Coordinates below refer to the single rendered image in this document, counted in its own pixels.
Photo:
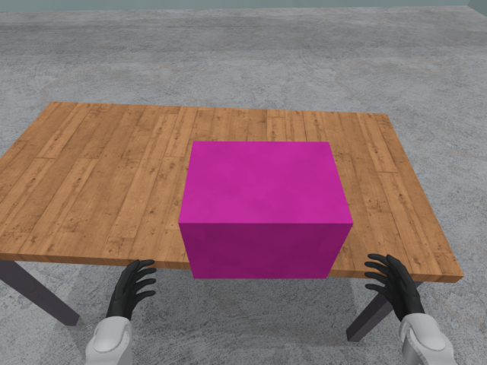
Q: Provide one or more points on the left robot hand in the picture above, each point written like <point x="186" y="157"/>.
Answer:
<point x="124" y="298"/>

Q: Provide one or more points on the left robot forearm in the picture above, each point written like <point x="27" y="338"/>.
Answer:
<point x="111" y="344"/>

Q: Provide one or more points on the table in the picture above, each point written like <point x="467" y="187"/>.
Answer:
<point x="103" y="184"/>

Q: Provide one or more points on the carton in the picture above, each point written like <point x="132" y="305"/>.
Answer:
<point x="263" y="210"/>

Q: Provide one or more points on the right robot hand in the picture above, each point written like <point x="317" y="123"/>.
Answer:
<point x="400" y="291"/>

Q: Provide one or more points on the right robot forearm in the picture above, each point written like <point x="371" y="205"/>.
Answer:
<point x="423" y="343"/>

